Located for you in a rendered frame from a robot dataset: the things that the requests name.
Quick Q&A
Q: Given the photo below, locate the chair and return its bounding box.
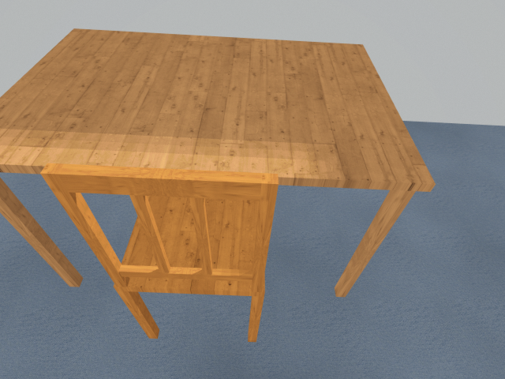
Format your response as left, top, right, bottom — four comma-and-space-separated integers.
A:
40, 163, 279, 342

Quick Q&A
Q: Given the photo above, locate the table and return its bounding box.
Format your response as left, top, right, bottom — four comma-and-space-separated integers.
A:
0, 28, 435, 297

